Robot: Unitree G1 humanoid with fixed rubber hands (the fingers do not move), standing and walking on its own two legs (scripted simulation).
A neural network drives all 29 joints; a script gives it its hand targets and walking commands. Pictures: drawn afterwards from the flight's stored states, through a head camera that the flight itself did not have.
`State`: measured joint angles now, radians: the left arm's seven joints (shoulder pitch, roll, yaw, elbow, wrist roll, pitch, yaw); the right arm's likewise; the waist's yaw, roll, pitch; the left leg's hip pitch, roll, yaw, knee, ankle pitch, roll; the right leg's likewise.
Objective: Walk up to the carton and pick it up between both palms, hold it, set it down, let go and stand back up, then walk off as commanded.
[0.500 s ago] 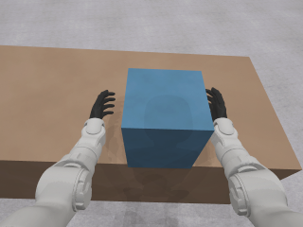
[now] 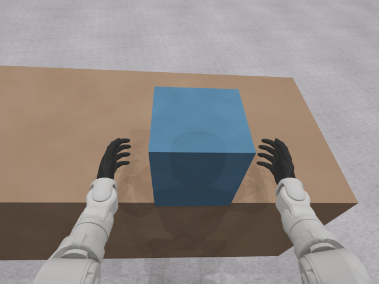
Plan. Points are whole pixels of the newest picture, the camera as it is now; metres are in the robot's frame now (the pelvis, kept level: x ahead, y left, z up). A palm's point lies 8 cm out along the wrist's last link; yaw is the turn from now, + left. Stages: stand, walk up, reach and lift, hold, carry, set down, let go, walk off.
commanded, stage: set down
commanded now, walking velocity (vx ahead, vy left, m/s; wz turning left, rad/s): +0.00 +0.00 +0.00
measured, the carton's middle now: (194, 150) +0.44 +0.02 -0.01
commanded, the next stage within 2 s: none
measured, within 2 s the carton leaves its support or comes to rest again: neither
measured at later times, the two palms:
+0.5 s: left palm (99, 216) +0.24 +0.20 +0.00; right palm (298, 216) +0.27 -0.21 +0.02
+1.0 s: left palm (88, 247) +0.18 +0.21 -0.01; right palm (306, 249) +0.21 -0.21 +0.01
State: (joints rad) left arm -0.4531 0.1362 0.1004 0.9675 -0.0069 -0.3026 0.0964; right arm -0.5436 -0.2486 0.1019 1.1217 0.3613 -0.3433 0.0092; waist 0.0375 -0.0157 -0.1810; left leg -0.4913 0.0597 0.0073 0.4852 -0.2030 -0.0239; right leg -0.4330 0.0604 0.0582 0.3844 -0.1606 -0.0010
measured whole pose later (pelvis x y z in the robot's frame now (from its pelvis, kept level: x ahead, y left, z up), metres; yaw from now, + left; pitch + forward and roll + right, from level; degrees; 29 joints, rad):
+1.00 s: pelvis +0.01 -0.01 +0.01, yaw +1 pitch +2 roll +0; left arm 0.30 0.15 0.01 0.26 -0.02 -0.21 0.09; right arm 0.26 -0.22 0.07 0.37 0.29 -0.32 0.03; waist 0.03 -0.06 -0.05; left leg -0.22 0.03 0.01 0.36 -0.17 -0.02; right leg -0.22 0.03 0.06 0.38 -0.20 -0.02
